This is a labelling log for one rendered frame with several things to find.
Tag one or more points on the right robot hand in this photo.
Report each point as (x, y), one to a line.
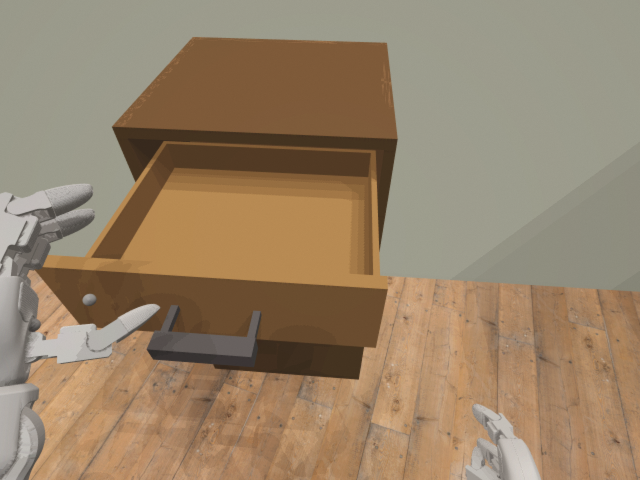
(510, 460)

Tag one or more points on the handle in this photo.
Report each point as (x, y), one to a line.
(204, 348)

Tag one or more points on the left robot forearm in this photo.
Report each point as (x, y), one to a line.
(22, 432)

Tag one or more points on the left robot hand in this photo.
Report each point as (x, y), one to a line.
(27, 227)

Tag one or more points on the cabinet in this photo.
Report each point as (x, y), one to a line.
(295, 93)

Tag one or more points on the drawer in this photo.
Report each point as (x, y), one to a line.
(222, 230)

